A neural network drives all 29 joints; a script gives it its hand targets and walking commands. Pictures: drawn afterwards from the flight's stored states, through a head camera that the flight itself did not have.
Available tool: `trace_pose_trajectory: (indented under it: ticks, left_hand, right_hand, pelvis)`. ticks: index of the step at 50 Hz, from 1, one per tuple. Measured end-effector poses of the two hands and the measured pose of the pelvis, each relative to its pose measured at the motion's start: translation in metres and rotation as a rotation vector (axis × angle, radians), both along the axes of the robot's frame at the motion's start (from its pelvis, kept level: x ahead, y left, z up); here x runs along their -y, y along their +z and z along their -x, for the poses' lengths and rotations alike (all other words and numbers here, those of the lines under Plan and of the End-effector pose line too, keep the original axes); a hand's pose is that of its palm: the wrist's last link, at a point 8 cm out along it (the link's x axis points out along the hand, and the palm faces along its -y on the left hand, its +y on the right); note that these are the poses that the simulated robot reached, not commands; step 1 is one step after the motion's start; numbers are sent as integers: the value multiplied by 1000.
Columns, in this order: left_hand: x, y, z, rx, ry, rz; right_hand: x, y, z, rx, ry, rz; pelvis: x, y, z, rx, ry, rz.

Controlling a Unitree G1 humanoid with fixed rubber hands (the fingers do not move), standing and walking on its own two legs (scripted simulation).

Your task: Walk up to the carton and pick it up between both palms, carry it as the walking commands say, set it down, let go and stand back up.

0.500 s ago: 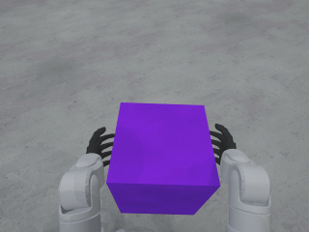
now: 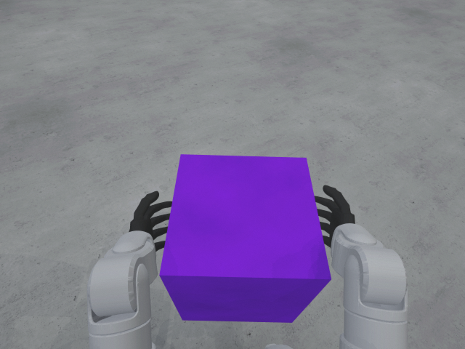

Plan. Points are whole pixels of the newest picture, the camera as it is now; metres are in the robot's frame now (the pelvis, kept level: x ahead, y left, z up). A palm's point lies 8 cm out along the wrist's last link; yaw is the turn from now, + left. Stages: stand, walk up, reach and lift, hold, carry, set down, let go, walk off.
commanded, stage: carry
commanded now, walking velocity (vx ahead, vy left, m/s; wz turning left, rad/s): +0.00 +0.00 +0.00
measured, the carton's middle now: (240, 244) +0.30 +0.00 +0.01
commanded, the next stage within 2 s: hold in 1.40 s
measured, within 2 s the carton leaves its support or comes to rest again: neither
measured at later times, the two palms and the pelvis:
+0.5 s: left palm (159, 292) +0.19 +0.11 +0.10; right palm (392, 307) +0.17 -0.18 +0.10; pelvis -0.08 -0.01 -0.01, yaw -4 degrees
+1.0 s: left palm (162, 294) +0.19 +0.11 +0.08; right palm (385, 309) +0.17 -0.18 +0.08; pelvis -0.08 -0.02 -0.01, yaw -4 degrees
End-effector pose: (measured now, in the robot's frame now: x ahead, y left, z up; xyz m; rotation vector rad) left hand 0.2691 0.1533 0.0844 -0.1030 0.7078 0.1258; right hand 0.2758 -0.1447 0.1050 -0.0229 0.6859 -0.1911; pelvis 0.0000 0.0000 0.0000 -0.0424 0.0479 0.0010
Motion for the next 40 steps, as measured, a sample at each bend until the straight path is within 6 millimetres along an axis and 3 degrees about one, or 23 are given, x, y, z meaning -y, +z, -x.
trace_pose_trajectory:
  ticks: [9,13,26,40]
  left_hand:
    - [43,-2,24,-16,-64,-45]
    - [53,4,42,-27,-77,-72]
    - [39,15,82,29,-76,-55]
    - [40,11,88,4,-75,-67]
  right_hand:
    - [44,-16,44,-17,-66,-46]
    - [53,-20,66,-29,-75,-72]
    - [39,-4,107,27,-73,-54]
    - [41,-11,112,3,-72,-66]
  pelvis:
    - [22,-7,33,-20,-65,-33]
    - [27,-4,49,-10,-66,-42]
    - [15,-6,84,37,-64,-24]
    - [16,-6,89,43,-63,-28]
